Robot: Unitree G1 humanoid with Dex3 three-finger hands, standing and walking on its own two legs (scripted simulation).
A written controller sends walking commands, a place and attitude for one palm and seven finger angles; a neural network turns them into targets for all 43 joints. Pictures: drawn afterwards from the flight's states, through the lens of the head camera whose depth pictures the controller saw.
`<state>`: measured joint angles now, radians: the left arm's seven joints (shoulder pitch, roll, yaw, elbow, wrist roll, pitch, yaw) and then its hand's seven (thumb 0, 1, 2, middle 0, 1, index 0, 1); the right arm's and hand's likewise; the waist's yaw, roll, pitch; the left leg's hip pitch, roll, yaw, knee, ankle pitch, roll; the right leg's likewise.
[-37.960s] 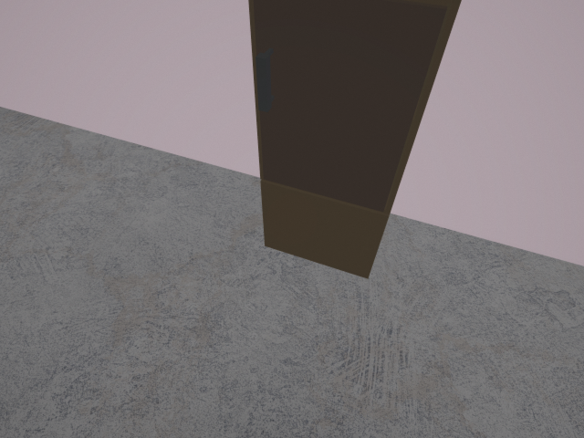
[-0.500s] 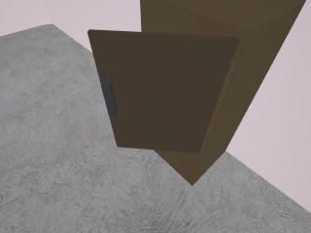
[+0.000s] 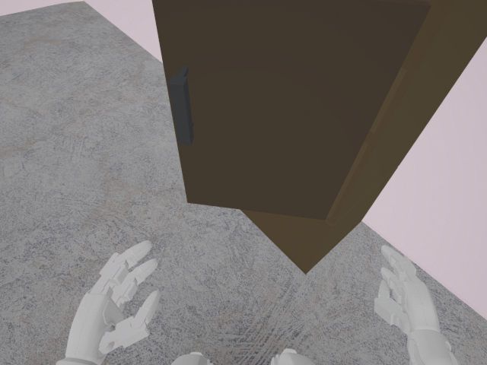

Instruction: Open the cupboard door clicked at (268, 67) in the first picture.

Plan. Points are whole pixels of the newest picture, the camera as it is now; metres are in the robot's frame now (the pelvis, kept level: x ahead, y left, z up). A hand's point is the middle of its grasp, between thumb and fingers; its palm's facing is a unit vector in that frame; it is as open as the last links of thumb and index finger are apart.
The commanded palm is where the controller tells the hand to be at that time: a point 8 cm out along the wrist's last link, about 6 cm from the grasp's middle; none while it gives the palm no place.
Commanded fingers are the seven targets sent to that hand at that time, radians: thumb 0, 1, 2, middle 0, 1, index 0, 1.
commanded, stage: raise the hand with hooked fingers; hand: left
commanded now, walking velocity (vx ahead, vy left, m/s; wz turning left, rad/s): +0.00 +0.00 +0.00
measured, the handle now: (185, 106) +0.56 +0.17 +0.11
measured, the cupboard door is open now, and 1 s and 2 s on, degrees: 42 42 42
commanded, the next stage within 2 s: move the hooked fingers beside the handle in 1.68 s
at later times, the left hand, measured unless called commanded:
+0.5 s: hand (90, 274) +0.22 +0.23 +0.07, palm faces -0.01 -1.00 -0.07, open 11.5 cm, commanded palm +0.20 +0.29 +0.08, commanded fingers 0.00 -0.20 0.43 -0.28 -1.00 -0.28 -1.00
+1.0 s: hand (53, 226) +0.27 +0.29 +0.11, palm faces +0.01 -1.00 -0.07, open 13.8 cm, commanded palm +0.25 +0.33 +0.12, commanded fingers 0.00 -0.50 0.30 -0.30 -1.20 -0.30 -1.20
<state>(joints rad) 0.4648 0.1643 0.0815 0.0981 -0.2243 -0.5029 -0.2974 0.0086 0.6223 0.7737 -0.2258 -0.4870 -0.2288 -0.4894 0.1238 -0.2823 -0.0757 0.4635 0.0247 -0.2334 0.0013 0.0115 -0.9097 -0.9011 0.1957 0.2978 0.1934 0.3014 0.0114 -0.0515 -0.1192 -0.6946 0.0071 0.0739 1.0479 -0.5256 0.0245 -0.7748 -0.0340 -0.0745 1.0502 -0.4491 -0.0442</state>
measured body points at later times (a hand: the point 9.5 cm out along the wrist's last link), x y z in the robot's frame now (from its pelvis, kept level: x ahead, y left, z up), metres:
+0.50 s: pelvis +0.00 +0.02 +0.01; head +0.06 +0.03 +0.46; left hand +0.22 +0.29 +0.08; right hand +0.16 -0.21 -0.07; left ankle +0.00 +0.11 -0.67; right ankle +0.04 -0.09 -0.67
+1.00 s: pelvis +0.01 +0.02 +0.03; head +0.04 +0.03 +0.48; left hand +0.26 +0.34 +0.12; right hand +0.19 -0.20 -0.03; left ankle +0.00 +0.11 -0.67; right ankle +0.04 -0.09 -0.67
